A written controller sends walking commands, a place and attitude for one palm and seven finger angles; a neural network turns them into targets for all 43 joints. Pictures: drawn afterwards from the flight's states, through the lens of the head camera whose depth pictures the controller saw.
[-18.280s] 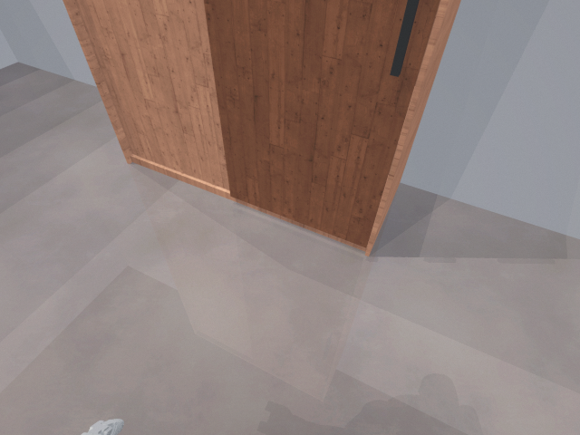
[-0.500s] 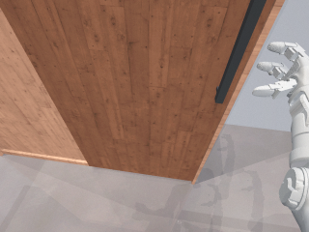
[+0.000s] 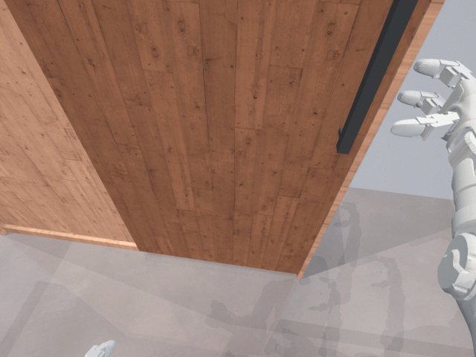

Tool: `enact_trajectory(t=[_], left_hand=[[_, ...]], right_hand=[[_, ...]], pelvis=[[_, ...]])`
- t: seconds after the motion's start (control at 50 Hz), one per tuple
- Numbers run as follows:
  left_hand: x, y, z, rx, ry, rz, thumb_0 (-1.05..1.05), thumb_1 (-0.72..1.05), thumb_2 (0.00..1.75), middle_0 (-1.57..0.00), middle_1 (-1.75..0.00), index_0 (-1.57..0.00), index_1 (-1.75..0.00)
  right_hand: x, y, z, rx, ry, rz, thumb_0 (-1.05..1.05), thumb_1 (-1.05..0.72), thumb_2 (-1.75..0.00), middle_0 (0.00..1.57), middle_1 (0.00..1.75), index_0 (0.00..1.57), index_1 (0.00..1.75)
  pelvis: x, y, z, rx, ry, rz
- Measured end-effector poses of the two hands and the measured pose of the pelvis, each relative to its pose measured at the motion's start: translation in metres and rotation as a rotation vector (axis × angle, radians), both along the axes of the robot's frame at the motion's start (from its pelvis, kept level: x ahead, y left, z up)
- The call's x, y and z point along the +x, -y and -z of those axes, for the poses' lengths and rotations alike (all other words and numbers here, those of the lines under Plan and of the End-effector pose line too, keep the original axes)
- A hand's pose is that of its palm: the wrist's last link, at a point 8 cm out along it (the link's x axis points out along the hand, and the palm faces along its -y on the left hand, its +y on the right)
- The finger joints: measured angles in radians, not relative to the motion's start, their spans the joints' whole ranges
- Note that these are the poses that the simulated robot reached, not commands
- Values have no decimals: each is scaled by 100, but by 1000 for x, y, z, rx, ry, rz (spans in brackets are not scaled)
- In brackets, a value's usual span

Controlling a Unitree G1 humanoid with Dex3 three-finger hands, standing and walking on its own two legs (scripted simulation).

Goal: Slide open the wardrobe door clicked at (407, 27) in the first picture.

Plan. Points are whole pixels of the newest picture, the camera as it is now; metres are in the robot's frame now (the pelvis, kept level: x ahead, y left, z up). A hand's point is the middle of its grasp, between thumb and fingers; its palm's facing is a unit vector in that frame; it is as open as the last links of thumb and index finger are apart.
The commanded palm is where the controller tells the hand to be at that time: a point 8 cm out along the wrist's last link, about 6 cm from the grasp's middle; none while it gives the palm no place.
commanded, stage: move the hooked fingers beside the handle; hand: right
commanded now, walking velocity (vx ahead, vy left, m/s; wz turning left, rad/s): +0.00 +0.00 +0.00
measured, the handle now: (366, 80) +0.54 -0.14 +0.21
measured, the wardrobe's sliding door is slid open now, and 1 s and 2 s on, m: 0.00 0.00 0.00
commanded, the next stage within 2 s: feel for the door with the fingertips in 0.04 s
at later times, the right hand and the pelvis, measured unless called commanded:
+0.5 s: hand (392, 103) +0.48 -0.17 +0.21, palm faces -0.01 +1.00 +0.04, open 14.0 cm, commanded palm +0.46 -0.22 +0.21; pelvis +0.01 -0.01 +0.00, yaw +1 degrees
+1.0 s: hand (390, 94) +0.49 -0.16 +0.22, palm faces +0.01 +1.00 +0.03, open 14.0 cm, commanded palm +0.47 -0.22 +0.21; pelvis +0.00 +0.00 +0.00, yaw +0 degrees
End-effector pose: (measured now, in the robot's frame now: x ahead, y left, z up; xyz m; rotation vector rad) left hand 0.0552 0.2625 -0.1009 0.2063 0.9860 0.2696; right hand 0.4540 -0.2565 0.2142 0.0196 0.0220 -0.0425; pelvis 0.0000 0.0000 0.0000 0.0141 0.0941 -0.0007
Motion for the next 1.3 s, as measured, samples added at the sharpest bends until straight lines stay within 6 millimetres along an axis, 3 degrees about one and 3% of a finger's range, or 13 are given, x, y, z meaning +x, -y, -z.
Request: enact_trajectory(t=[0.16, 0.28, 0.54, 0.64, 0.76, 1.06, 1.3], left_hand=[[-34, -9, 2, 22, -95, -51, 1, 90, 90, -21, -30, -20, -30], [-41, -9, 2, 26, -113, -63, 1, 90, 90, -20, -30, -20, -30], [4, 8, 2, -28, 6, -14, 1, 90, 90, -20, -30, -20, -30], [19, 12, 0, -36, 42, 7, 1, 90, 90, -21, -30, -20, -30], [21, 10, 0, -30, 38, 16, 1, 90, 90, -21, -30, -20, -30], [-27, -4, 5, -1, -64, -28, 1, 90, 90, -20, -30, -20, -30], [-70, -5, 5, 8, -143, -85, 1, 90, 90, -20, -30, -20, -30]], right_hand=[[5, 2, 9, 9, 20, -16, -1, 50, -30, 30, 120, 30, 120], [10, -6, 5, 1, 46, -38, -1, 50, -30, 30, 120, 30, 120], [8, -37, 11, 21, 18, -38, -1, 50, -30, 30, 120, 30, 120], [7, -35, 6, 13, 34, -7, -1, 50, -30, 30, 120, 30, 120], [4, -30, -5, -17, 40, -7, -1, 50, -30, 30, 120, 30, 120], [15, -46, -3, 20, 31, -30, -1, 50, -30, 30, 120, 30, 120], [25, -38, 0, -4, 21, -29, -1, 50, -30, 37, 124, 37, 125]], pelvis=[[1, -1, 0, 2, -11, -7], [5, 1, 0, 4, -15, -10], [9, 5, -1, 1, -1, -15], [9, 3, -1, -1, 5, -15], [7, 1, -1, 0, 10, -3], [-1, -1, 1, -1, -5, -4], [-7, 0, 2, 4, -31, -13]])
